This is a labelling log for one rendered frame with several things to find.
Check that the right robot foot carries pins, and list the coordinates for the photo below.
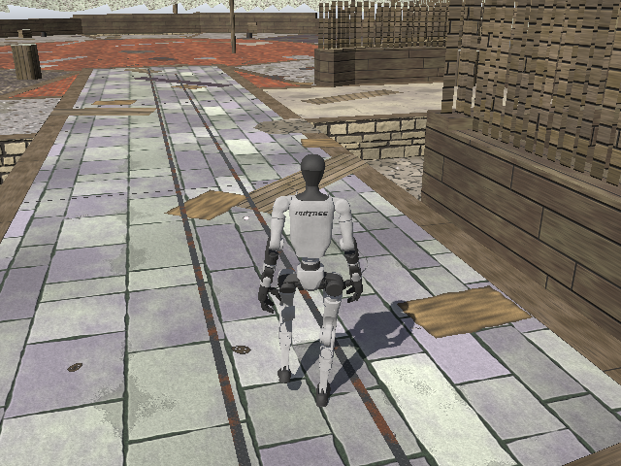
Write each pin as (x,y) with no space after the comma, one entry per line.
(321,398)

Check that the right robot forearm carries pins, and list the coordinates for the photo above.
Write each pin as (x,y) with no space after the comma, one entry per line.
(353,263)

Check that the robot left hand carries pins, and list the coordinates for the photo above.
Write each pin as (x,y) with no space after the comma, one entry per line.
(263,298)

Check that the right robot upper arm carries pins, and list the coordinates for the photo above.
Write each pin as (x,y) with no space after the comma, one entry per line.
(342,207)

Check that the left robot forearm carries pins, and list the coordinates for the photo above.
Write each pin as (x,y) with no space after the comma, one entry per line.
(269,266)

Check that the right robot thigh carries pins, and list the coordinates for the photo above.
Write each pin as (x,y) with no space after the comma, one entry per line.
(332,298)

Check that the left robot upper arm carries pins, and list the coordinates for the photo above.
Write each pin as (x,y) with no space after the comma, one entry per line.
(281,205)

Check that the robot right hand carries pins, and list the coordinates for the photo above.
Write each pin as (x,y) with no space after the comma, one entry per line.
(357,287)

